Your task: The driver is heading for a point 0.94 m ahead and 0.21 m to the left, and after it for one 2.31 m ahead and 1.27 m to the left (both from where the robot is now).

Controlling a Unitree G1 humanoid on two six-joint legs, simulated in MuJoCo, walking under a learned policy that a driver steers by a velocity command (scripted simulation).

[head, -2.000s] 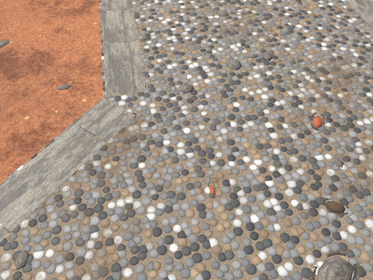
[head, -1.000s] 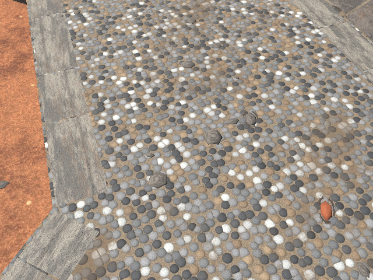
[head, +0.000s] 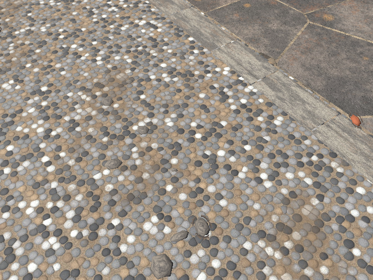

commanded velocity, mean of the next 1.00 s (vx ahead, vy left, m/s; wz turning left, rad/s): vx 0.50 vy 0.00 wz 0.10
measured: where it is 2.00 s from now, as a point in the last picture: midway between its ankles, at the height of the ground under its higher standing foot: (156, 153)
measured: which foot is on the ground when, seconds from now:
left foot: up 0.00-0.24, down 0.26-0.82, up 0.84-1.00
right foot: down 0.00-0.26, up 0.28-0.78, down 0.80-1.00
